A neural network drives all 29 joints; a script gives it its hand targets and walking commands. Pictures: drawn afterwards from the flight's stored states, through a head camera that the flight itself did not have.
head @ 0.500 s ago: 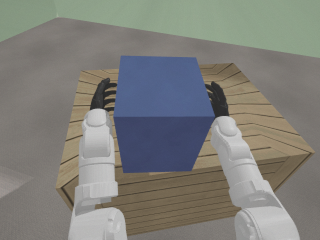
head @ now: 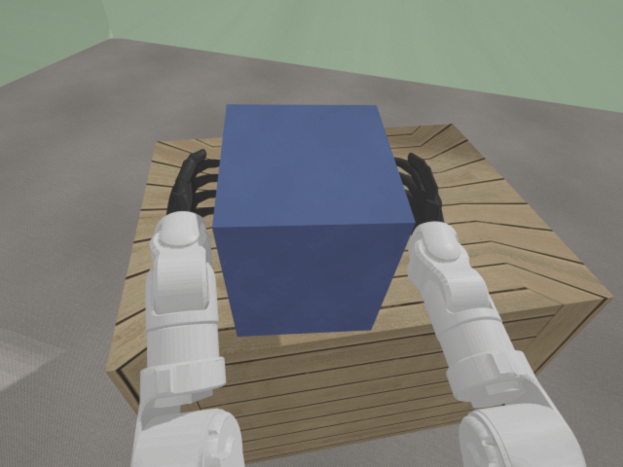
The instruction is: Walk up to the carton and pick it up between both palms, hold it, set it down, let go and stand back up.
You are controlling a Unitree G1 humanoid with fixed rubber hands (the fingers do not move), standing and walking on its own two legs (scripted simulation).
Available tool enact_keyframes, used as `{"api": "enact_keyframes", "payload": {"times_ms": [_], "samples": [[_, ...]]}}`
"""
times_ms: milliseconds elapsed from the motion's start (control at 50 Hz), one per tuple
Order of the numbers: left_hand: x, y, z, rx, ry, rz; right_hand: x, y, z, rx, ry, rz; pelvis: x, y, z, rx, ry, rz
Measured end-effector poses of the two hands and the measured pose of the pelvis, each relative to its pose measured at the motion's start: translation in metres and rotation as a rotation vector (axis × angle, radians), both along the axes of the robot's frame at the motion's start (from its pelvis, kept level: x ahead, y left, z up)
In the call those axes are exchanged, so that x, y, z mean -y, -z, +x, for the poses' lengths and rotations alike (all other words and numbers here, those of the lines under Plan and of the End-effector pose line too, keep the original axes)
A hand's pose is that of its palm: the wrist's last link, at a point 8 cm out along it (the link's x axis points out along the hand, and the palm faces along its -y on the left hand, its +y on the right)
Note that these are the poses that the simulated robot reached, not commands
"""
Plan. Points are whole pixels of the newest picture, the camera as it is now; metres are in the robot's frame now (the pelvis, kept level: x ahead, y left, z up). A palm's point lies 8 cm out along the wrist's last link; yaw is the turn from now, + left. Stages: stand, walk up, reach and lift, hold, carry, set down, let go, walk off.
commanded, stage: reach and lift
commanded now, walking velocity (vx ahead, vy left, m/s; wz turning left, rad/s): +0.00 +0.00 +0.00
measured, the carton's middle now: (304, 225) +0.41 +0.00 +0.11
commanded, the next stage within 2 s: hold in 0.30 s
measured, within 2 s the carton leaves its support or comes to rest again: neither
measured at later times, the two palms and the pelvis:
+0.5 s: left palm (175, 211) +0.35 +0.16 +0.19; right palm (423, 209) +0.35 -0.13 +0.18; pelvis -0.01 +0.00 +0.00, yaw +0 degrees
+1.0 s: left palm (173, 209) +0.35 +0.16 +0.20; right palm (423, 205) +0.35 -0.13 +0.19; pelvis +0.00 +0.00 +0.00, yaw +0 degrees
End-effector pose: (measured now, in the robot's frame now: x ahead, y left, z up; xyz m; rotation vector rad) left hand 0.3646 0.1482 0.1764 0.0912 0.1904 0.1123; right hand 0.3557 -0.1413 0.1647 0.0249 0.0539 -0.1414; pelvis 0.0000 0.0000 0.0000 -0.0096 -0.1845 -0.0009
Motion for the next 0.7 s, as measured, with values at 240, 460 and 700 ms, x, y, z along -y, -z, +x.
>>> {"api": "enact_keyframes", "payload": {"times_ms": [240,460,700], "samples": [[-0.002,-0.008,-0.004,0.007,-0.010,-0.008,-0.002,-0.009,-0.002,0.009,-0.008,0.006,0.002,0.000,-0.003,0.004,0.001,0.000],[-0.006,-0.016,-0.013,0.020,-0.023,-0.014,-0.006,-0.018,-0.006,0.024,-0.021,0.014,0.002,0.000,-0.005,0.015,-0.004,0.000],[-0.008,-0.022,-0.014,0.021,-0.026,-0.015,-0.008,-0.024,-0.006,0.026,-0.024,0.021,0.001,0.001,-0.006,0.016,-0.001,0.001]]}}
